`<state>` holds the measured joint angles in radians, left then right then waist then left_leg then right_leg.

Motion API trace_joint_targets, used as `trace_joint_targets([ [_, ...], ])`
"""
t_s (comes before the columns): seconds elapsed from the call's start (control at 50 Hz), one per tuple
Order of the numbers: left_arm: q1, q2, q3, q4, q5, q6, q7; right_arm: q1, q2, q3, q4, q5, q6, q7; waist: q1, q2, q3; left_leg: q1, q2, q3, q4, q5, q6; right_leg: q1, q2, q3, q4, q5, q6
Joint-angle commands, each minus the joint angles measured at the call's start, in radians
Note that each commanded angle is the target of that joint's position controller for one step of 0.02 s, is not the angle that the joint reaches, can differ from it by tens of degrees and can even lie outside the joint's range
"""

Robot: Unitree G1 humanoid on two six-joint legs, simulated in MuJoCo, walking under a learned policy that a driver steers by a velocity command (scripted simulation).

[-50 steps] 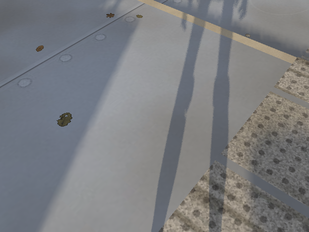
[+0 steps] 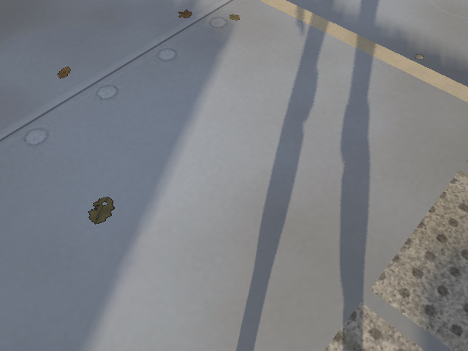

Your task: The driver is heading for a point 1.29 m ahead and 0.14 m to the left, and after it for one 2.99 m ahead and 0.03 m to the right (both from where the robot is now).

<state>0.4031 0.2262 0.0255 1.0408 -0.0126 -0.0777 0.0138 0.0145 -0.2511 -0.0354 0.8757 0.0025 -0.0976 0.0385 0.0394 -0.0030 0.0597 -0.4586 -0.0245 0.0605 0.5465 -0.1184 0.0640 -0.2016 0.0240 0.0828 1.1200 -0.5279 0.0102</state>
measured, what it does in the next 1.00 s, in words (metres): walks ahead: right foot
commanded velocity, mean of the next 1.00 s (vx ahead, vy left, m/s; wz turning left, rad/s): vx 0.06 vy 0.00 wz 0.00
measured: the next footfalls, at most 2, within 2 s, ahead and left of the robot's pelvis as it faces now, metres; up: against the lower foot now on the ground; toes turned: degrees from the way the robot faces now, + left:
right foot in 0.32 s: +0.18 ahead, -0.14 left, +0.00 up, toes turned +0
right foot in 1.50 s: +0.27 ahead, -0.17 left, +0.00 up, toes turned -4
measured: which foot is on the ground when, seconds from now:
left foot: down 0.00-1.00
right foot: up 0.00-0.30, down 0.32-1.00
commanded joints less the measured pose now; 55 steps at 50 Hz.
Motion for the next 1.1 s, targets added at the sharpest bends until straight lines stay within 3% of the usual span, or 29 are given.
trace_joint_targets([
  [0.02,0.018,0.112,0.032,-0.051,-0.002,-0.012,0.018,0.103,-0.09,-0.016,0.0,-0.003,-0.007,0.0,-0.044,0.01,-0.156,0.357,0.302,-0.293,-0.229,0.591,0.197,-0.311,-0.089,-0.001,0.163,0.087,0.004],
  [0.08,0.054,0.042,0.03,-0.049,0.004,0.024,0.027,0.095,-0.054,0.0,0.036,-0.033,-0.017,0.002,0.017,0.057,-0.141,0.174,0.242,-0.166,-0.289,0.645,0.195,-0.148,-0.119,-0.006,0.021,0.151,0.003],
  [0.12,0.019,0.034,0.029,-0.069,0.01,0.04,0.036,0.083,-0.075,0.001,0.049,-0.04,-0.018,-0.009,0.034,0.078,-0.136,0.135,0.226,-0.122,-0.3,0.651,0.202,-0.127,-0.122,-0.016,-0.138,0.189,0.016],
  [0.16,-0.053,0.047,0.028,-0.091,0.018,0.052,0.041,0.08,-0.106,-0.005,0.054,-0.035,-0.005,-0.024,0.021,0.085,-0.15,0.131,0.217,-0.108,-0.305,0.546,0.19,-0.096,-0.124,-0.025,-0.292,0.252,0.024],
  [0.22,-0.135,0.079,0.035,-0.105,0.012,0.075,0.04,0.119,-0.134,-0.011,0.068,-0.024,0.02,-0.038,-0.013,0.078,-0.139,0.127,0.221,-0.147,-0.344,0.18,0.173,-0.063,-0.113,-0.032,-0.411,0.322,0.026],
  [0.28,-0.18,0.085,0.039,-0.107,0.019,0.078,0.039,0.122,-0.11,-0.002,0.076,-0.009,0.038,-0.045,-0.01,0.061,-0.072,0.102,0.201,-0.183,-0.343,-0.153,0.139,-0.015,-0.098,-0.049,-0.577,0.361,0.006],
  [0.32,-0.181,0.106,0.042,-0.102,0.035,0.071,0.04,0.18,-0.072,0.012,0.096,-0.006,0.041,-0.044,-0.012,0.016,-0.05,0.092,0.148,-0.176,-0.293,-0.221,0.069,0.062,-0.131,-0.013,-0.708,0.48,-0.017],
  [0.34,-0.174,0.148,0.048,-0.102,0.031,0.069,0.043,0.224,-0.069,0.011,0.102,-0.016,0.038,-0.042,-0.044,-0.041,-0.059,0.077,0.096,-0.142,-0.245,-0.222,0.034,0.099,-0.175,0.021,-0.696,0.598,-0.035],
  [0.36,-0.192,0.186,0.061,-0.077,0.012,0.069,0.039,0.281,-0.065,0.007,0.107,-0.013,0.042,-0.045,-0.094,-0.145,-0.06,0.106,0.036,-0.077,-0.247,-0.186,0.013,0.055,-0.149,0.012,-0.677,0.498,-0.061],
  [0.38,-0.198,0.126,0.053,-0.073,0.008,0.066,0.031,0.245,-0.079,0.007,0.108,-0.015,0.049,-0.051,-0.059,-0.115,-0.058,0.173,0.027,-0.051,-0.213,-0.154,-0.003,0.0,-0.121,-0.001,-0.697,0.423,-0.051],
  [0.4,-0.207,0.092,0.044,-0.067,0.016,0.062,0.028,0.223,-0.079,0.006,0.103,-0.011,0.056,-0.055,-0.056,-0.094,-0.061,0.192,0.031,-0.05,-0.198,-0.118,-0.003,-0.009,-0.114,-0.008,-0.705,0.431,-0.035],
  [0.48,-0.212,0.1,0.045,-0.041,0.013,0.047,0.026,0.223,-0.08,0.005,0.11,-0.009,0.071,-0.061,-0.052,-0.059,-0.1,0.252,0.048,-0.054,-0.152,0.063,0.004,0.023,-0.098,-0.024,-0.677,0.571,-0.025],
  [0.62,-0.211,0.1,0.043,-0.002,0.01,0.055,0.03,0.221,-0.073,0.001,0.128,-0.002,0.086,-0.062,-0.046,-0.007,-0.101,0.296,0.057,-0.056,-0.124,0.166,-0.002,0.034,-0.085,-0.037,-0.66,0.617,-0.031],
  [1.1,-0.207,0.07,0.034,0.07,0.013,0.081,0.041,0.258,-0.048,0.003,0.19,-0.006,0.083,-0.068,-0.037,0.007,-0.018,0.252,0.073,-0.086,-0.196,-0.01,-0.005,0.027,-0.066,-0.056,-0.712,0.439,-0.01],
])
